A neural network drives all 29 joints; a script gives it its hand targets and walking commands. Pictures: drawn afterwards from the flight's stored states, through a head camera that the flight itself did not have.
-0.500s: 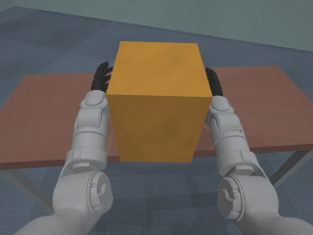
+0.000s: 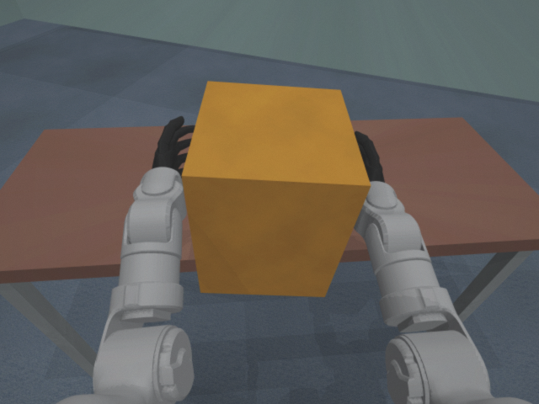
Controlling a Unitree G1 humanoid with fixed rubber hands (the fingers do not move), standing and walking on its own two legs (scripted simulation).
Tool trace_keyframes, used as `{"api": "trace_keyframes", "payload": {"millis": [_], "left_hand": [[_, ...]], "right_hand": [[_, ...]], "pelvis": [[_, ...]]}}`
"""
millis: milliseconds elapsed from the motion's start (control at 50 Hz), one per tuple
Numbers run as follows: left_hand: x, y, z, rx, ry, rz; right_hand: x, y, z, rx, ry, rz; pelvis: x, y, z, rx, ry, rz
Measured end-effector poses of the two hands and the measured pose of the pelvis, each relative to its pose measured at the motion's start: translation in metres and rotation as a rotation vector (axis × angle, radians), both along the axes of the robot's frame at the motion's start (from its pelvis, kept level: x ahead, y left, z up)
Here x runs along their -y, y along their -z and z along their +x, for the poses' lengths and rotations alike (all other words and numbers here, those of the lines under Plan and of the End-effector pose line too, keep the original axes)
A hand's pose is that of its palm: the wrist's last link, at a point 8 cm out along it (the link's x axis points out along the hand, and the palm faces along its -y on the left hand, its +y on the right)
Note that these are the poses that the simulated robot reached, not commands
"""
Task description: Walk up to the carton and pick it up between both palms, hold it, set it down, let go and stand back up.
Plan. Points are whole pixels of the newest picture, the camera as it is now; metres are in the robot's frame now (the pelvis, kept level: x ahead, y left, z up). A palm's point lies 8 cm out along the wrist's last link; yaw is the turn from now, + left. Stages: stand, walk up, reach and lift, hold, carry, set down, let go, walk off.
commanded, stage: reach and lift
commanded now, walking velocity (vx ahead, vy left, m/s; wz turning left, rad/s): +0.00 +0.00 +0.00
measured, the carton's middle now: (268, 193) +0.39 +0.00 +0.13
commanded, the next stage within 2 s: hold in 0.94 s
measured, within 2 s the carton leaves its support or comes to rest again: neither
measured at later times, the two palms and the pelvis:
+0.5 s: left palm (164, 169) +0.38 +0.15 +0.19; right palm (367, 182) +0.38 -0.14 +0.16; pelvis +0.02 +0.00 +0.00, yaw -1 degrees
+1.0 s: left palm (172, 174) +0.37 +0.13 +0.19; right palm (376, 192) +0.37 -0.16 +0.15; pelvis +0.02 -0.01 +0.00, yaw -1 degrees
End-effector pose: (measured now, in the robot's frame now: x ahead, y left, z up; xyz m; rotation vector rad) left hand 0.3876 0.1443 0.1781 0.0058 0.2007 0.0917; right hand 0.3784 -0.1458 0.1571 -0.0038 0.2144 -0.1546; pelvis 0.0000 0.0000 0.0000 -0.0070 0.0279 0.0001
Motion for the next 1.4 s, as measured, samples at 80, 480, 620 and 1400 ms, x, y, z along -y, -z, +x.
{"api": "trace_keyframes", "payload": {"millis": [80, 480, 620, 1400], "left_hand": [[-0.002, 0.0, -0.008, -0.007, -0.003, -0.003], [-0.003, -0.012, -0.008, -0.012, -0.037, -0.018], [0.0, -0.009, -0.012, -0.017, -0.036, -0.027], [0.007, -0.008, -0.016, -0.01, -0.024, -0.029]], "right_hand": [[-0.003, 0.002, -0.008, -0.006, 0.0, 0.012], [-0.003, -0.004, 0.003, 0.0, -0.038, 0.026], [0.0, 0.003, -0.002, 0.001, -0.038, 0.031], [0.007, 0.004, -0.009, 0.016, -0.024, 0.038]], "pelvis": [[-0.002, 0.0, 0.0, 0.018, 0.002, 0.001], [-0.001, -0.001, 0.02, 0.084, 0.013, 0.005], [0.004, 0.0, 0.025, 0.119, 0.013, 0.006], [0.01, 0.0, 0.024, 0.127, 0.013, 0.007]]}}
